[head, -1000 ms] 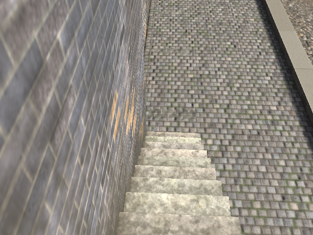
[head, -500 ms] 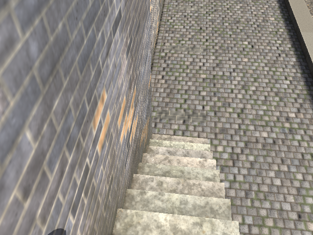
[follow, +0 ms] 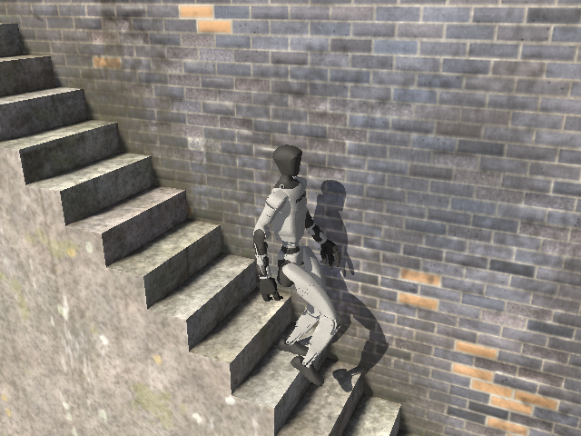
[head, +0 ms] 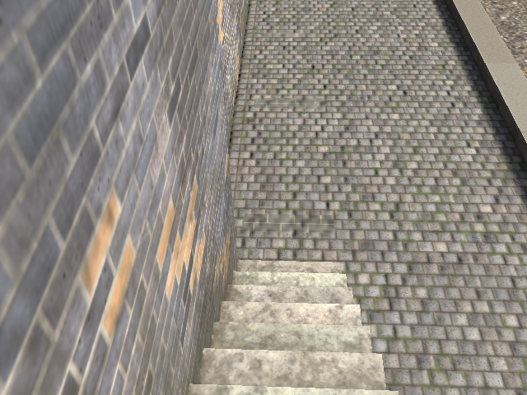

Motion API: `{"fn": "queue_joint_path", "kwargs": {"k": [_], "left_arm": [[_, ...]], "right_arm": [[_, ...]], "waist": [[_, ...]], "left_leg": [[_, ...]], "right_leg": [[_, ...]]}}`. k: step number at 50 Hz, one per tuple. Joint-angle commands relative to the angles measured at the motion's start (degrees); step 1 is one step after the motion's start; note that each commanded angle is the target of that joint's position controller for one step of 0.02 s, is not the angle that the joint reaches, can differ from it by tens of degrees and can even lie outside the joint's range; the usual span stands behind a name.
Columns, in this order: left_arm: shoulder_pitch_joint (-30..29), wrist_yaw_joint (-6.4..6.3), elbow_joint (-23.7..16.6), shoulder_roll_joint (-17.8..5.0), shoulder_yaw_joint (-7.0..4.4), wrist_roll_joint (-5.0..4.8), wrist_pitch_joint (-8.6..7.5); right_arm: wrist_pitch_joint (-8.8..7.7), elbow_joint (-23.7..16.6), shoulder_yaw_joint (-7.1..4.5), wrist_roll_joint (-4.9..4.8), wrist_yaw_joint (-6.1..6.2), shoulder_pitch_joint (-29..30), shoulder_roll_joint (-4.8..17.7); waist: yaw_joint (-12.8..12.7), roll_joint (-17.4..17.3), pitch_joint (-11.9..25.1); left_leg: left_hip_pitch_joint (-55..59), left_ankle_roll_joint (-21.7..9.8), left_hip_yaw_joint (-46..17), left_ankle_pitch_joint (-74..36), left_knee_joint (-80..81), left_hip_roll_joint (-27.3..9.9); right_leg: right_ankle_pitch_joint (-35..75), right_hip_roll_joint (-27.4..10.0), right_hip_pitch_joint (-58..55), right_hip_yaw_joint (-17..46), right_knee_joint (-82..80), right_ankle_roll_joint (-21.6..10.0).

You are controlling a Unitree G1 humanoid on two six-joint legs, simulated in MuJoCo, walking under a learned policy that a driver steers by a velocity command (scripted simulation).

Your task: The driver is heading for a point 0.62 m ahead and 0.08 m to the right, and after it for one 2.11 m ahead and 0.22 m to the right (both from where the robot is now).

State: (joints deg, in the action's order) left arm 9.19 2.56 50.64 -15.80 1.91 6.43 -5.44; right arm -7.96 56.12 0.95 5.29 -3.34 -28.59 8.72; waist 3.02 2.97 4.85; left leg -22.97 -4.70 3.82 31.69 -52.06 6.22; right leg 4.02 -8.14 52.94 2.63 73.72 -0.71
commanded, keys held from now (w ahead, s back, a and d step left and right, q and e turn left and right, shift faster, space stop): w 0.68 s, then no key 0.32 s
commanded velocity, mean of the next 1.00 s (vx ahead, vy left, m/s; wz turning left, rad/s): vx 0.43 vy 0.00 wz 0.00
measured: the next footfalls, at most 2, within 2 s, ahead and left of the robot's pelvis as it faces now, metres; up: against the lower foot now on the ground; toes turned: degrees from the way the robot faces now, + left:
right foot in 0.18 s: +0.24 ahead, -0.15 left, -0.20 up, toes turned -4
left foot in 0.68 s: +0.48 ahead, +0.03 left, -0.39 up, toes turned -3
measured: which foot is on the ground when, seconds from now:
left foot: down 0.00-0.18, up 0.20-0.66, down 0.68-1.00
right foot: up 0.00-0.16, down 0.18-0.68, up 0.70-1.00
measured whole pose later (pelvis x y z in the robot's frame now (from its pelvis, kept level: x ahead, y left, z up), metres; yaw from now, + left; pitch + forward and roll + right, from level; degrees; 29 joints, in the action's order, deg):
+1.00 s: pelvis +0.53 -0.10 -0.45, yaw -1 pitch +1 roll +5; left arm 9.1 4.2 48.8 -14.3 3.9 5.2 -3.4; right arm -6.8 55.4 1.0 4.2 -0.7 -30.9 8.9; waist 7.3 2.8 3.5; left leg -24.8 -0.8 1.4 47.4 -70.8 6.0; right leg 20.2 -6.9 38.8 2.5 41.6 1.6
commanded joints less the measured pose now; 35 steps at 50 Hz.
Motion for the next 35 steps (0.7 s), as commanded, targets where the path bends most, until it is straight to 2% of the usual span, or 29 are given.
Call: {"fn": "queue_joint_path", "kwargs": {"k": [1,3,4,5,6,7,8,9,10,11,12,13,14,15,16,17,19,21,22,23,25,26,28,30,31,32,33,34,35], "left_arm": [[-3.7,-1.12,-1.6,-4.3,0.24,-1.04,-0.07],[-1.7,0.03,0.5,-1.9,0.54,-2.57,0.73],[4.3,0.36,2.2,-2.3,0.14,-0.14,1.16],[7.1,-0.12,1.8,-4.0,-0.56,0.38,1.21],[4.2,-0.33,0.6,-7.0,-1.43,-0.41,0.94],[-4.7,-0.13,-2.1,-7.7,-1.45,-3.37,1.19],[2.7,-0.45,2.9,-7.4,-1.76,-5.94,0.67],[30.8,-1.62,11.7,-8.7,-3.51,-3.82,-0.71],[42.5,-0.72,13.1,-17.1,-6.32,-3.59,-1.43],[31.3,1.11,8.5,-21.3,-6.99,-2.89,-0.08],[32.5,0.16,6.3,-17.1,-7.53,0.27,0.52],[31.8,-0.27,9.7,-12.8,-5.89,0.14,0.48],[27.5,-0.15,10.3,-8.2,-4.07,-1.7,0.83],[23.3,-1.08,10.3,1.5,-0.95,-0.74,0.39],[22.5,-2.28,10.7,5.1,0.57,-0.36,-0.32],[20.6,-3.22,10.5,6.6,1.29,-2.04,-1.56],[14.6,-4.23,9.9,3.0,2.25,-0.33,-3.2],[17.0,-5.63,9.5,-2.2,1.83,-1.57,-5.18],[15.4,-6.36,7.1,-1.4,2.63,-2.2,-5.69],[16.1,-6.73,6.4,-1.9,3.08,-2.0,-5.68],[17.9,-5.47,5.3,-2.7,3.69,-1.43,-4.43],[18.6,-5.28,4.1,-4.1,2.99,-1.67,-4.15],[16.5,-4.59,1.9,-6.5,2.45,-1.16,-4.42],[18.1,-4.56,0.7,-6.8,1.35,-4.25,-2.63],[15.3,-3.56,-0.1,-8.8,1.23,-2.41,-1.84],[10.5,-2.07,-1.9,-8.9,0.77,-0.79,-1.64],[15.1,-1.96,0.2,-5.7,0.58,-3.99,-0.72],[19.1,1.43,3.2,-6.3,0.59,-1.07,0.74],[24.7,3.12,3.9,-2.0,0.82,-2.02,-0.17]], "right_arm": [[-1.54,-3.5,0.43,-1.89,3.97,-3.2,0.3],[0.9,-3.7,-0.9,-0.18,1.16,-3.1,7.2],[1.09,-5.9,-0.77,1.12,-0.6,2.4,8.2],[0.33,-7.3,-0.39,0.84,-0.74,5.4,7.5],[0.22,-9.2,-0.93,0.15,-0.16,7.5,8.9],[1.45,-9.0,-1.19,-1.98,0.66,8.1,9.2],[3.54,-4.8,-1.31,-0.22,0.09,3.1,10.0],[3.29,-3.7,-1.21,4.24,-2.82,4.1,11.4],[2.03,-1.2,-2.18,0.78,-4.87,-6.4,8.3],[2.01,-4.6,-3.1,-1.36,-5.85,-7.1,8.5],[3.22,-9.3,-3.43,-1.5,-5.06,8.4,8.5],[3.96,-9.7,-3.03,-0.97,-3.61,10.0,5.5],[4.59,-8.6,-2.06,-0.49,-3.06,4.8,2.6],[4.84,-7.4,-0.99,0.79,-3.4,3.4,-0.2],[4.92,-7.3,-0.51,1.12,-3.9,3.2,-0.5],[4.96,-5.9,-0.88,0.86,-4.47,3.7,0.9],[5.14,-7.6,0.21,1.42,-5.29,10.2,0.6],[5.12,-9.6,-1.11,2.5,-5.27,14.6,7.6],[4.74,-9.6,-1.17,2.63,-4.63,17.3,9.4],[4.93,-9.7,-1.02,3.6,-3.74,18.6,9.0],[5.82,-10.7,-0.08,4.35,-3.6,18.2,8.3],[6.09,-11.6,0.56,4.58,-3.86,19.8,8.2],[5.61,-13.4,1.43,5.36,-4.4,20.6,8.6],[5.49,-16.4,1.21,3.78,-4.38,30.3,10.7],[5.32,-16.0,1.84,5.0,-4.5,26.8,10.0],[3.91,-9.6,1.01,5.37,-4.55,7.9,10.4],[3.22,-6.4,-0.22,2.19,-3.73,2.7,11.7],[3.01,-4.4,-2.06,2.36,-2.62,-4.1,15.6],[3.63,-4.8,-2.93,0.88,-2.73,-10.6,18.2]], "waist": [[4.3,-1.4,-3.4],[2.7,-5.3,-7.3],[-1.9,-9.6,-8.1],[-4.4,-9.4,-9.5],[-2.8,-6.5,-11.6],[0.5,-2.6,-14.0],[0.4,-1.9,-9.2],[-9.1,-7.0,-0.9],[-11.5,22.9,10.3],[-5.4,16.7,9.7],[-15.3,6.0,5.0],[-11.2,0.1,-0.9],[-4.9,-1.3,-4.3],[-1.1,-2.1,-11.0],[0.2,0.4,-14.2],[-0.1,-5.2,-13.3],[1.8,-5.2,-8.0],[-1.9,-3.5,-7.7],[-2.8,-3.8,-7.1],[-3.3,-2.6,-4.7],[-3.1,-0.6,-7.2],[-4.8,-3.3,-9.9],[-5.4,-1.2,-10.5],[-12.0,-1.7,-12.0],[-9.7,2.9,-11.6],[-3.5,-0.8,-6.1],[-3.6,-10.4,-6.2],[-1.4,-11.2,-5.2],[-1.9,-21.4,10.6]], "left_leg": [[0.9,-7.9,-16.3,-6.8,-1.1,-12.0],[-19.1,-8.6,-16.1,5.3,3.9,-10.7],[-27.1,-9.1,-17.7,4.0,2.3,-11.3],[-29.8,-8.4,-16.1,-0.1,-0.9,-11.4],[-21.5,-7.1,-16.5,-1.6,-4.5,-11.9],[-6.2,-5.9,-19.3,1.1,-10.3,-12.5],[0.2,-6.1,-23.9,-1.8,-18.2,-13.6],[-15.2,-2.6,-19.1,-23.9,-32.9,-12.0],[-23.6,2.4,-9.8,8.6,-68.6,2.6],[-47.6,4.7,-7.9,13.6,-84.1,5.1],[-63.1,3.7,-12.7,4.6,-79.5,3.6],[-61.4,1.3,-15.8,-6.7,-72.6,-0.6],[-56.3,-0.2,-16.3,-14.9,-66.8,-5.4],[-56.3,-2.5,-18.8,-27.2,-51.8,-9.6],[-53.3,-3.5,-16.7,-31.5,-48.7,-11.2],[-46.0,-2.0,-14.4,-43.7,-35.8,-10.4],[-27.1,0.2,-10.3,-53.7,-31.7,-12.2],[-35.4,1.8,-13.1,-55.7,-24.5,-10.7],[-31.8,2.2,-12.6,-63.9,-12.9,-10.6],[-22.6,2.4,-9.1,-65.1,-8.5,-9.3],[-14.1,3.4,-6.6,-58.9,-6.3,-8.0],[-15.0,4.4,-5.5,-57.3,0.6,-7.4],[-10.8,5.6,-6.8,-58.8,2.8,-7.0],[-16.9,4.1,-6.4,-42.4,27.6,-7.9],[-10.5,3.3,-8.8,-43.2,22.8,-8.8],[6.9,2.7,-6.3,-43.2,18.9,-7.4],[9.1,2.2,-5.0,-43.5,45.8,-7.2],[26.2,-1.4,-3.9,-46.8,43.1,-9.0],[58.0,-15.6,-12.8,-79.3,12.3,-20.1]], "right_leg": [[23.0,-1.8,0.3,2.5,-32.4,2.0],[19.6,3.5,-24.0,-5.4,-30.3,1.9],[18.3,4.5,-31.7,-5.5,-18.6,1.3],[12.2,5.7,-36.5,-6.3,-17.0,2.2],[5.6,4.6,-33.3,-5.6,-27.7,2.7],[-4.2,0.7,-23.7,-1.3,-56.8,1.6],[10.1,-1.4,-32.6,-0.7,-64.4,0.0],[18.9,2.7,-65.6,-6.3,-40.0,-1.0],[45.2,-1.7,-79.6,-3.3,-36.5,-12.6],[61.2,-11.3,-84.4,13.8,-31.9,-21.5],[32.7,-14.8,-86.7,22.5,-36.1,-22.2],[4.5,-13.0,-72.5,21.5,-39.0,-17.1],[-16.1,-12.7,-57.0,22.3,-43.6,-16.5],[-20.4,-10.6,-44.4,19.9,-45.7,-13.4],[-21.2,-9.7,-34.9,18.8,-47.3,-13.0],[-21.6,-6.8,-24.3,15.3,-47.7,-14.7],[-24.2,-1.6,-8.6,9.4,-44.1,-14.5],[-23.4,-0.4,-20.3,9.3,-38.6,-12.6],[-24.3,1.0,-20.0,9.0,-34.5,-12.3],[-28.6,3.2,-16.0,6.9,-30.9,-11.9],[-38.3,2.4,-9.9,8.6,-28.6,-13.7],[-40.5,2.2,-11.9,8.6,-25.7,-13.8],[-40.0,1.6,-14.8,12.6,-21.0,-14.0],[-36.3,1.1,-32.2,17.6,-21.9,-13.7],[-27.6,-0.8,-31.0,23.0,-19.2,-14.8],[-21.5,1.9,-26.4,18.5,-4.0,-13.1],[-27.1,5.4,-34.5,14.4,2.3,-10.7],[-19.6,7.7,-26.3,9.6,16.1,-7.9],[-49.1,13.8,-0.2,1.0,44.8,-1.1]]}}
